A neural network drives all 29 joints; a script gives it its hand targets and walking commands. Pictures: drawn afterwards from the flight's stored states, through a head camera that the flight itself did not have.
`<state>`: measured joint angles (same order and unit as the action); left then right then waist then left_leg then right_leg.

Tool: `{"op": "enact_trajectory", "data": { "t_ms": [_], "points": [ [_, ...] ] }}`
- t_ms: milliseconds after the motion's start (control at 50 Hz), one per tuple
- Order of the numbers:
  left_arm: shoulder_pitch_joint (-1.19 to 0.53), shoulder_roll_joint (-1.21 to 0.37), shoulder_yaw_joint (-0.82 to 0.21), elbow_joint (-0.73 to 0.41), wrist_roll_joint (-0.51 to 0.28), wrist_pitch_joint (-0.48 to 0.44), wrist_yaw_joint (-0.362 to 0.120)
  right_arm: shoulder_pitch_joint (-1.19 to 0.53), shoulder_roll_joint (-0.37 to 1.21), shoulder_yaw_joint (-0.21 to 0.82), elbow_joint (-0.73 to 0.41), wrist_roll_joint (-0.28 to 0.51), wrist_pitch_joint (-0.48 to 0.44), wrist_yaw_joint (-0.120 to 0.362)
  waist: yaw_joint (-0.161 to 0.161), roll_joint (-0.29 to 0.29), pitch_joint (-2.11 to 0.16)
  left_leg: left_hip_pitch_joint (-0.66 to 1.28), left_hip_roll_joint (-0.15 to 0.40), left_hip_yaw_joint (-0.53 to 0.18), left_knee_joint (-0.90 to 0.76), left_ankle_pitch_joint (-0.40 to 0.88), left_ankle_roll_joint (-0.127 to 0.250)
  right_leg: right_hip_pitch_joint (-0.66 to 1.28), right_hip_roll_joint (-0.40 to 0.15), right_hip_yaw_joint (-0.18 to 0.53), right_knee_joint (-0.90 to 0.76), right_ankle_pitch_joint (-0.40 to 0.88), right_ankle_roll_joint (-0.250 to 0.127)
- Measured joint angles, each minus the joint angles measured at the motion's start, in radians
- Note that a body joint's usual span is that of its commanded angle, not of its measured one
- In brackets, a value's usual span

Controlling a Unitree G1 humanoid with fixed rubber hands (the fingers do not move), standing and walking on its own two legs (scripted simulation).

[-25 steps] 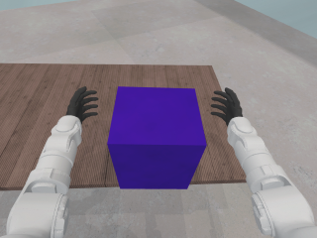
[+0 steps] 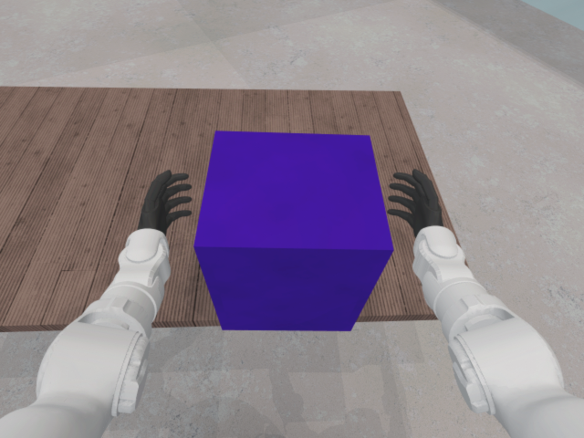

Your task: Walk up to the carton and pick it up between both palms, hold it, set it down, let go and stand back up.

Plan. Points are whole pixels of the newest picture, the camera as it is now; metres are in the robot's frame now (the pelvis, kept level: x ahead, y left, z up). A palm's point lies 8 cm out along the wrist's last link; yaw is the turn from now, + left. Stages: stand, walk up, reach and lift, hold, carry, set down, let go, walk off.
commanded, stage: reach and lift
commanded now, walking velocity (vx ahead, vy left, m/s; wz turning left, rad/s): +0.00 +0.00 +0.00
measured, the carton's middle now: (289, 240) +0.40 +0.01 +0.01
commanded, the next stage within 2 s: none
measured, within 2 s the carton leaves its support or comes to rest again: neither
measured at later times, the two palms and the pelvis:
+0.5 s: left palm (185, 223) +0.40 +0.17 +0.04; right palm (400, 222) +0.41 -0.15 +0.05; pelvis +0.00 +0.00 +0.00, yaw +0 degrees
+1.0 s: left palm (185, 221) +0.40 +0.17 +0.05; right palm (398, 223) +0.40 -0.14 +0.06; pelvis +0.00 +0.00 +0.01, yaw +0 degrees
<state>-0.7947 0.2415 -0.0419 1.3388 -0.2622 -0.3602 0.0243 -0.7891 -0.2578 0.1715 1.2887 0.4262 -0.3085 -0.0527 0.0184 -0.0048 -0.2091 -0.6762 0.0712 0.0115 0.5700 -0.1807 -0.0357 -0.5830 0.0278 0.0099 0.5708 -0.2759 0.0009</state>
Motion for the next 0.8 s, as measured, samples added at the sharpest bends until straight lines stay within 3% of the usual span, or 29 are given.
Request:
{"op": "enact_trajectory", "data": {
  "t_ms": [120, 280, 600, 800],
  "points": [
    [-0.023, -0.019, 0.027, 0.009, 0.022, -0.004, 0.003, -0.024, -0.002, 0.02, 0.004, 0.007, -0.004, -0.001, 0.007, -0.003, -0.004, -0.007, 0.003, 0.01, 0.003, -0.002, 0.0, -0.016, 0.002, 0.01, 0.011, -0.002, 0.0],
    [-0.021, -0.038, 0.067, 0.017, 0.071, -0.02, 0.008, -0.032, 0.048, -0.021, 0.006, -0.044, -0.015, -0.028, -0.006, -0.01, 0.002, -0.01, 0.0, 0.002, 0.002, -0.001, -0.003, -0.018, 0.0, 0.002, 0.014, -0.005, -0.003],
    [0.006, -0.132, 0.217, -0.044, 0.242, 0.002, 0.058, -0.002, 0.15, -0.179, -0.028, -0.241, -0.026, -0.067, -0.012, -0.002, 0.035, 0.061, -0.003, 0.004, -0.049, 0.015, 0.002, 0.06, -0.003, 0.002, -0.056, 0.023, 0.003],
    [0.005, -0.147, 0.246, -0.066, 0.302, 0.023, 0.086, 0.001, 0.167, -0.261, -0.033, -0.31, -0.009, -0.066, -0.014, -0.007, 0.056, 0.102, -0.005, 0.006, -0.075, 0.025, 0.005, 0.104, -0.006, 0.002, -0.092, 0.039, 0.006]
  ]
}}
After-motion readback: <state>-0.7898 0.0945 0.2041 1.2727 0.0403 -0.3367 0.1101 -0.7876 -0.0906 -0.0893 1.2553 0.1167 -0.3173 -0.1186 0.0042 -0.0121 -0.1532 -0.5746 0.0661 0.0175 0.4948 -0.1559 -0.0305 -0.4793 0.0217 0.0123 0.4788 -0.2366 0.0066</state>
